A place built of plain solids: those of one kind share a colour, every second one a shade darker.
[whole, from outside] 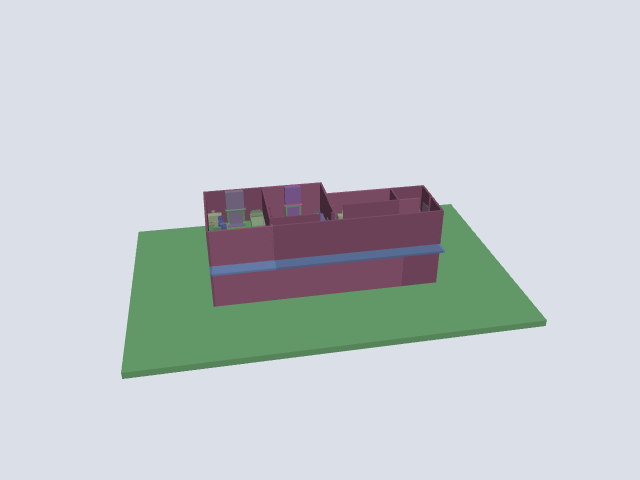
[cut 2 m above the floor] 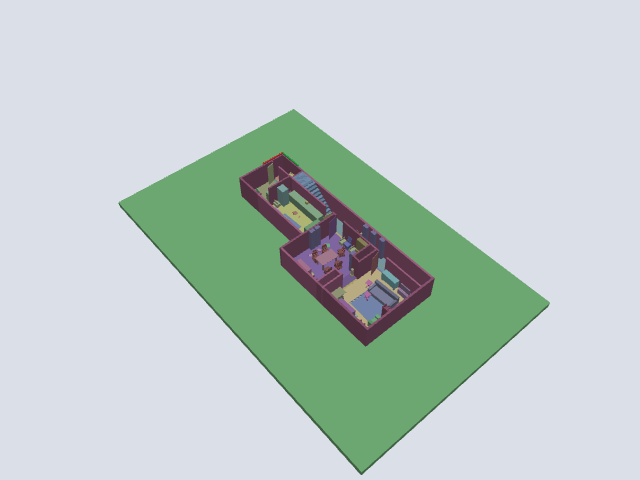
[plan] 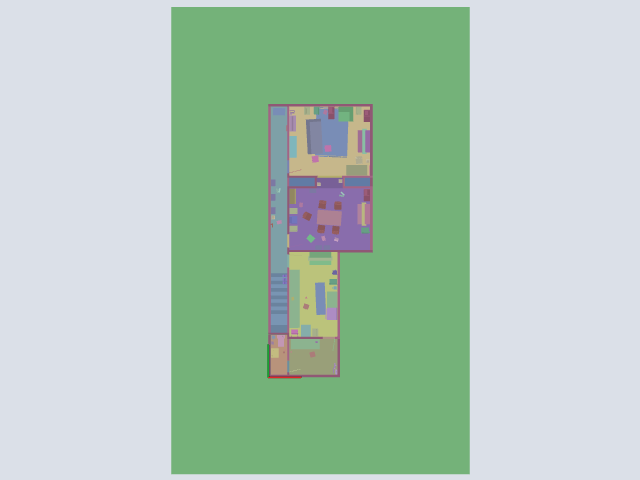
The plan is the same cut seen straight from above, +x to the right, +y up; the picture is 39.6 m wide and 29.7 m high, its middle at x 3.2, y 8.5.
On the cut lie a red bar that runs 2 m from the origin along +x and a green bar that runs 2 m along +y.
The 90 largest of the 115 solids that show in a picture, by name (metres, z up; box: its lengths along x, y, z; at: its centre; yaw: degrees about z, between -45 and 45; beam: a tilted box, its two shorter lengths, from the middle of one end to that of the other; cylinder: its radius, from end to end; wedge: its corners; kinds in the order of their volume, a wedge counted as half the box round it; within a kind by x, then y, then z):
{
 "under_1": {"box": [18.46, 28.92, 0.5], "at": [3.23, 8.46, -0.33]},
 "wall_1": {"box": [0.16, 2.47, 3.34], "at": [0.08, 1.4, 1.37]},
 "wall_2": {"box": [0.16, 12.19, 2.75], "at": [0.08, 6.26, 4.72]},
 "wall_3": {"box": [0.16, 14.0, 3.34], "at": [0.08, 9.76, 1.37]},
 "wall_4": {"box": [0.16, 4.28, 2.75], "at": [0.08, 14.62, 4.72]},
 "wall_5": {"box": [0.31, 0.13, 2.75], "at": [0.15, 12.42, 4.72]},
 "wall_6": {"box": [1.3, 0.13, 3.34], "at": [0.65, 2.69, 1.37]},
 "wall_7": {"box": [0.13, 1.36, 3.34], "at": [1.24, 1.7, 1.37]},
 "wall_8": {"box": [0.13, 4.04, 3.34], "at": [1.24, 4.78, 1.37]},
 "wall_9": {"box": [0.13, 2.84, 3.34], "at": [1.24, 10.28, 1.37]},
 "wall_10": {"box": [0.13, 3.53, 2.75], "at": [1.24, 10.59, 4.72]},
 "wall_11": {"box": [0.13, 3.33, 3.34], "at": [1.24, 15.1, 1.37]},
 "wall_12": {"box": [1.83, 0.13, 3.34], "at": [2.08, 11.77, 1.37]},
 "wall_13": {"box": [1.88, 0.13, 3.34], "at": [2.11, 12.42, 1.37]},
 "wall_14": {"box": [4.44, 0.16, 6.39], "at": [2.22, 0.08, 2.9]},
 "wall_15": {"box": [2.2, 0.13, 3.34], "at": [2.27, 2.44, 1.37]},
 "wall_16": {"box": [0.13, 1.6, 2.75], "at": [2.35, 1.83, 4.72]},
 "wall_17": {"box": [0.13, 4.1, 2.75], "at": [2.35, 4.81, 4.72]},
 "wall_18": {"box": [0.13, 0.52, 3.34], "at": [2.94, 12.09, 1.37]},
 "wall_19": {"box": [6.46, 0.16, 6.39], "at": [3.23, 16.84, 2.9]},
 "wall_20": {"box": [2.16, 0.13, 2.75], "at": [3.36, 2.69, 4.72]},
 "wall_21": {"box": [5.35, 0.13, 2.75], "at": [3.79, 12.42, 4.72]},
 "wall_22": {"box": [5.29, 0.13, 6.39], "at": [3.81, 7.82, 2.9]},
 "wall_23": {"box": [0.16, 2.22, 3.34], "at": [4.36, 1.27, 1.37]},
 "wall_24": {"box": [0.16, 2.47, 2.75], "at": [4.36, 1.4, 4.72]},
 "wall_25": {"box": [0.16, 5.21, 3.34], "at": [4.36, 5.12, 1.37]},
 "wall_26": {"box": [0.16, 4.96, 2.75], "at": [4.36, 5.24, 4.72]},
 "wall_27": {"box": [1.9, 0.13, 3.34], "at": [5.51, 12.42, 1.37]},
 "wall_28": {"box": [1.85, 0.13, 3.34], "at": [5.54, 11.77, 1.37]},
 "wall_29": {"box": [0.16, 3.82, 3.34], "at": [6.38, 9.79, 1.37]},
 "wall_30": {"box": [0.16, 4.47, 2.75], "at": [6.38, 10.12, 4.72]},
 "wall_31": {"box": [0.16, 0.52, 3.34], "at": [6.38, 12.09, 1.37]},
 "wall_32": {"box": [0.16, 4.28, 6.39], "at": [6.38, 14.62, 2.9]},
 "stair_1": {"box": [1.01, 0.49, 3.25], "at": [0.67, 3.0, 1.32]},
 "stair_2": {"box": [1.01, 0.71, 3.05], "at": [0.67, 3.12, 1.23]},
 "stair_3": {"box": [1.01, 1.17, 2.66], "at": [0.67, 3.35, 1.03]},
 "stair_4": {"box": [1.01, 1.4, 2.46], "at": [0.67, 3.46, 0.93]},
 "stair_5": {"box": [1.01, 1.63, 2.27], "at": [0.67, 3.57, 0.83]},
 "stair_6": {"box": [1.01, 1.85, 2.07], "at": [0.67, 3.69, 0.73]},
 "stair_7": {"box": [1.01, 2.08, 1.87], "at": [0.67, 3.8, 0.64]},
 "stair_8": {"box": [1.01, 2.31, 1.68], "at": [0.67, 3.92, 0.54]},
 "stair_9": {"box": [1.01, 2.54, 1.48], "at": [0.67, 4.03, 0.44]},
 "stair_10": {"box": [1.01, 2.77, 1.28], "at": [0.67, 4.14, 0.34]},
 "stair_11": {"box": [1.01, 3.0, 1.09], "at": [0.67, 4.26, 0.24]},
 "stair_12": {"box": [1.01, 3.22, 0.89], "at": [0.67, 4.37, 0.14]},
 "stair_13": {"box": [1.01, 3.45, 0.69], "at": [0.67, 4.49, 0.05]},
 "stair_14": {"box": [1.01, 3.68, 0.5], "at": [0.67, 4.6, -0.05]},
 "floor_front_1": {"box": [5.0, 4.28, 0.5], "at": [3.8, 14.62, -0.25]},
 "floor_back_1": {"box": [5.0, 3.82, 0.5], "at": [3.8, 9.79, -0.25]},
 "floor_back_2": {"box": [1.61, 0.65, 0.5], "at": [3.81, 12.03, -0.25]},
 "floor_kitchen_1": {"box": [2.98, 5.24, 0.5], "at": [2.79, 5.13, -0.25]},
 "floor_gang_1": {"box": [1.01, 10.35, 0.5], "at": [0.67, 11.59, -0.25]},
 "upper_floor_front_bed_1": {"box": [6.14, 4.28, 0.16], "at": [3.23, 14.62, 3.26]},
 "floor_scullery_1": {"box": [2.98, 2.22, 0.5], "at": [2.79, 1.27, -0.25]},
 "upper_floor_next_1": {"box": [1.0, 12.19, 0.16], "at": [-0.5, 6.26, 3.26]},
 "upper_floor_next_2": {"box": [1.0, 4.28, 0.16], "at": [-0.5, 14.62, 3.26]},
 "counter_run_1": {"box": [0.61, 3.6, 0.78], "at": [1.61, 4.86, 0.49]},
 "counter_run_2": {"box": [0.64, 3.6, 0.038], "at": [1.63, 4.86, 0.9]},
 "fixture_breast_front_bed_1": {"box": [0.38, 1.38, 2.8], "at": [6.11, 14.6, 4.69]},
 "fixture_breast_kitchen_1": {"box": [1.34, 0.35, 3.09], "at": [3.22, 7.58, 1.5]},
 "billy_1": {"box": [0.28, 0.42, 2.02], "at": [0.31, 10.32, 1.01]},
 "billy_2": {"box": [0.28, 0.42, 2.02], "at": [0.31, 11.14, 1.01]},
 "billy_3": {"box": [0.28, 0.42, 2.02], "at": [0.31, 12.04, 1.01]},
 "billy_4": {"box": [0.42, 0.28, 2.02], "at": [2.76, 11.55, 1.01]},
 "billy_5": {"box": [0.42, 0.28, 2.02], "at": [3.12, 8.03, 1.01]},
 "billy_6": {"box": [0.42, 0.28, 2.02], "at": [3.62, 8.03, 1.01]},
 "fixture_breast_back_bed_1": {"box": [0.4, 1.25, 2.8], "at": [6.1, 10.1, 4.69]},
 "fixture_breast_front_1": {"box": [0.31, 1.38, 3.09], "at": [6.15, 14.6, 1.5]},
 "fixture_breast_back_1": {"box": [0.34, 1.25, 3.09], "at": [6.13, 10.1, 1.5]},
 "floor_wc_1": {"box": [1.01, 2.47, 0.5], "at": [0.67, 1.4, -0.25]},
 "child_bed_1": {"box": [2.06, 1.06, 0.4], "at": [5.29, 12.98, 3.72]},
 "child_bed_2": {"box": [0.55, 0.96, 0.2], "at": [6.0, 12.98, 3.92]},
 "sofa_1": {"box": [0.23, 2.16, 0.39], "at": [2.5, 14.88, 0.65], "yaw": 3.1},
 "sofa_2": {"box": [0.93, 2.16, 0.34], "at": [2.86, 14.9, 0.28], "yaw": 3.1},
 "floor_kast_1": {"box": [1.57, 0.52, 0.5], "at": [2.08, 12.09, -0.25]},
 "floor_kast_2": {"box": [1.56, 0.52, 0.5], "at": [5.52, 12.09, -0.25]},
 "fridge_flat_1": {"box": [0.6, 0.73, 1.66], "at": [2.32, 2.89, 0.83]},
 "rug_1": {"box": [0.6, 2.0, 0.08], "at": [3.23, 4.87, -0.03], "yaw": 2.5},
 "rug_2": {"box": [2.0, 2.9, 0.08], "at": [3.93, 15.16, -0.03], "yaw": -1.8},
 "chest_drawers_1": {"box": [0.5, 1.04, 0.95], "at": [6.04, 16.22, 3.82]},
 "range_cooker_1": {"box": [0.65, 0.76, 0.94], "at": [3.94, 3.93, 0.47]},
 "sideboard_1": {"box": [0.45, 1.35, 0.71], "at": [1.53, 14.27, 0.51]},
 "armchair_club_1": {"box": [0.92, 0.9, 0.35], "at": [4.8, 16.29, 0.24]},
 "armchair_club_2": {"box": [0.92, 0.33, 0.38], "at": [4.8, 16.58, 0.61]},
 "china_cabinet_1": {"box": [0.33, 0.95, 1.07], "at": [1.48, 11.2, 1.36]},
 "tv_board_1": {"box": [0.4, 1.0, 0.48], "at": [1.51, 15.71, 0.24]},
 "floor_gap_suite_opening_1": {"box": [1.51, 0.13, 0.5], "at": [3.81, 12.42, -0.25]},
 "fixture_hearth_front_1": {"box": [0.45, 1.38, 0.1], "at": [5.77, 14.6, 0.0]},
 "fixture_hearth_front_bed_1": {"box": [0.45, 1.38, 0.1], "at": [5.69, 14.6, 3.34]},
 "fixture_hearth_kitchen_1": {"box": [1.34, 0.45, 0.1], "at": [3.22, 7.18, 0.0]}
}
